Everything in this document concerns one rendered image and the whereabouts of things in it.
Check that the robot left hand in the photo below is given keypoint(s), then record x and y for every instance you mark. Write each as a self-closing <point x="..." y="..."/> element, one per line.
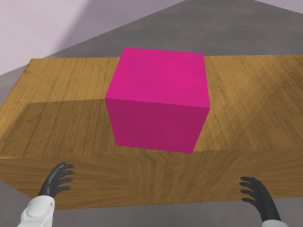
<point x="50" y="187"/>

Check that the pedestal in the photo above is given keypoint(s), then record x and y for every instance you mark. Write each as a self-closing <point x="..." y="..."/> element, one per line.
<point x="56" y="112"/>

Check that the robot right hand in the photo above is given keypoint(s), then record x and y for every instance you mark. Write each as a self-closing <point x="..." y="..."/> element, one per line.
<point x="262" y="199"/>

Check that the carton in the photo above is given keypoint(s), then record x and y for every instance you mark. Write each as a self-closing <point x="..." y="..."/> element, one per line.
<point x="158" y="99"/>

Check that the left robot forearm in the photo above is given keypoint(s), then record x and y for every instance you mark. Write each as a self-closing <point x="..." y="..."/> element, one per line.
<point x="39" y="212"/>

